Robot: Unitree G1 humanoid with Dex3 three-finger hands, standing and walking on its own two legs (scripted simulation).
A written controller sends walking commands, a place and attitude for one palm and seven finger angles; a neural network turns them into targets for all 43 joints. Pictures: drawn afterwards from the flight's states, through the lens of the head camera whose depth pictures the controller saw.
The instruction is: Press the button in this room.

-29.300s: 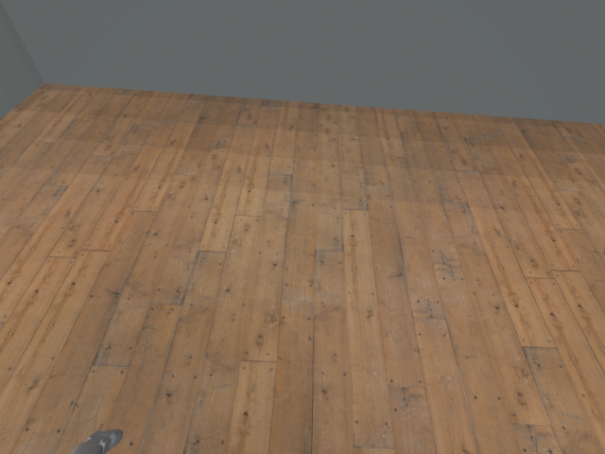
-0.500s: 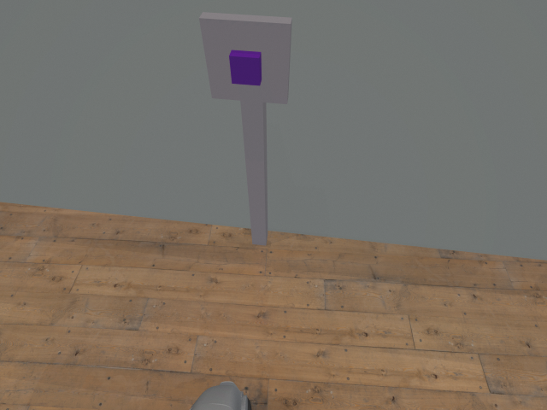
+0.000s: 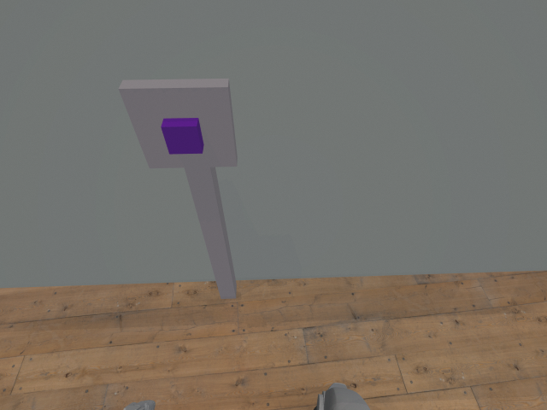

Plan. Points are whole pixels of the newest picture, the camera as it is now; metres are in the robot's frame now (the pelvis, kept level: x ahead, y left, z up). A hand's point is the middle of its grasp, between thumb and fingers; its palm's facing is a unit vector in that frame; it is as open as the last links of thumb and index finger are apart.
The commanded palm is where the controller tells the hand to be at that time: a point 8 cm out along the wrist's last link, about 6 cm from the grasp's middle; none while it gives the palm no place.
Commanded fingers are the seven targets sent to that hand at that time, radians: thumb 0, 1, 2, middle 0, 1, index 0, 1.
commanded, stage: come to a stop and stand still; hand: left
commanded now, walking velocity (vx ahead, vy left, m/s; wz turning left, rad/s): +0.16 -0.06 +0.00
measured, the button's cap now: (183, 135) +0.59 +0.19 +0.07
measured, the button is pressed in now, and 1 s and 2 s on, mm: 0 0 0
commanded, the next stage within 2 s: look again from close up in 1.04 s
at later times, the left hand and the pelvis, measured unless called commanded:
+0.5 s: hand out of the picture +0.11 +0.18 -0.16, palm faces +0.07 -0.96 -0.29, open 7.3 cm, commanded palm none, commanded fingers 0.00 0.90 0.90 -0.20 -0.30 -0.20 -0.30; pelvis +0.05 -0.02 +0.00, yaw +1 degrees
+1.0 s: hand out of the picture +0.05 +0.24 -0.17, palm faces +0.04 -0.97 -0.26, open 7.4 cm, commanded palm none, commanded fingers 0.00 0.90 0.90 -0.20 -0.30 -0.20 -0.30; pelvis +0.03 +0.04 -0.01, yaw +1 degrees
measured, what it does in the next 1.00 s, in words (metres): steps on the spot: right foot, then left foot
